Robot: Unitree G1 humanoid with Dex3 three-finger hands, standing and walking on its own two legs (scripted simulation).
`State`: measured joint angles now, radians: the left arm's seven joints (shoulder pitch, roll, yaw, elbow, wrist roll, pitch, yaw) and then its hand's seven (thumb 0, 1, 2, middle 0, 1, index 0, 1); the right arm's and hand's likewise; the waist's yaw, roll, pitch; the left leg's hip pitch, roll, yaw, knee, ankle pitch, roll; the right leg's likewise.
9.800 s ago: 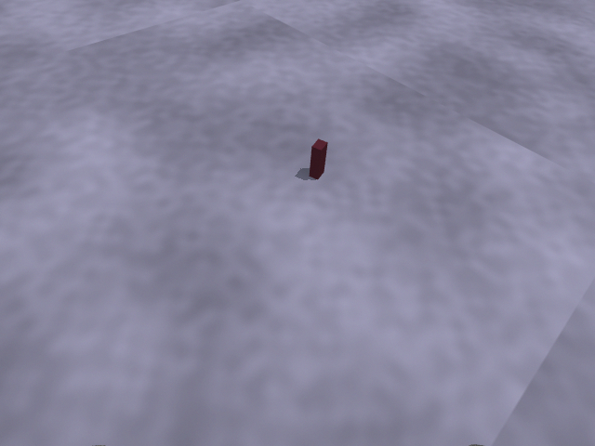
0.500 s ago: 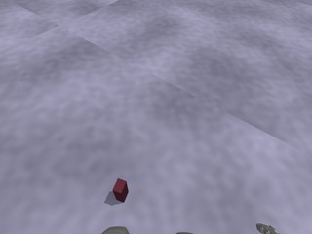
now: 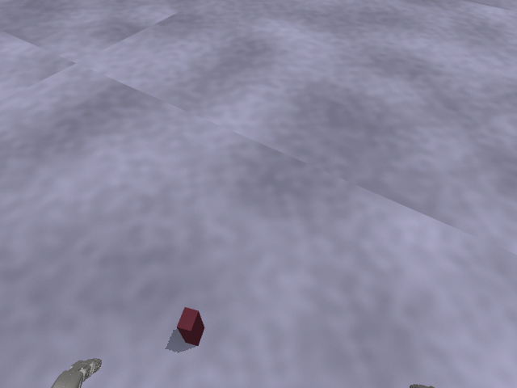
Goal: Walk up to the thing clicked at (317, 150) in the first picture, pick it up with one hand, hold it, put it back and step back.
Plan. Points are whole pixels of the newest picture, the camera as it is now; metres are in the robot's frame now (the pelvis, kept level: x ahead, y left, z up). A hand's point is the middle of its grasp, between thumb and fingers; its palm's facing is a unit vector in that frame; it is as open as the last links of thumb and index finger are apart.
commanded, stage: stand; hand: left
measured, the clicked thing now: (191, 327) +0.39 +0.20 -0.68
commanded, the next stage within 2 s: go down in 1.92 s
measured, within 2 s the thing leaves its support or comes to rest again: neither
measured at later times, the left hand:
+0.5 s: hand out of the picture +0.08 +0.26 -0.15, palm faces -0.04 -0.94 -0.34, open 7.4 cm
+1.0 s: hand out of the picture +0.10 +0.25 -0.15, palm faces -0.03 -0.94 -0.34, open 7.4 cm
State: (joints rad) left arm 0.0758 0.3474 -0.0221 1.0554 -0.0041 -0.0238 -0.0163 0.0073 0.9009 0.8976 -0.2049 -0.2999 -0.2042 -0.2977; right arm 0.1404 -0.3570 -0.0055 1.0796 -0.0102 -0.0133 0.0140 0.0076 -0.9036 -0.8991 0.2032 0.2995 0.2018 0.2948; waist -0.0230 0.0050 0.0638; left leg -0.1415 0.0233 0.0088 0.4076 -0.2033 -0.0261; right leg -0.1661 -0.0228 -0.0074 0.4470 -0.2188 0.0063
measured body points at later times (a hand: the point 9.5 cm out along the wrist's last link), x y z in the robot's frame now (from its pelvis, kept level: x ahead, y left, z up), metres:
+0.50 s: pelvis +0.01 +0.00 +0.01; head +0.02 +0.00 +0.46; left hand +0.08 +0.31 -0.13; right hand +0.09 -0.30 -0.13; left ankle +0.01 +0.14 -0.74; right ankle +0.02 -0.12 -0.74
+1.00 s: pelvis +0.02 +0.00 +0.01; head +0.03 +0.00 +0.46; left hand +0.10 +0.30 -0.12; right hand +0.10 -0.30 -0.13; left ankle +0.01 +0.14 -0.74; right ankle +0.02 -0.12 -0.74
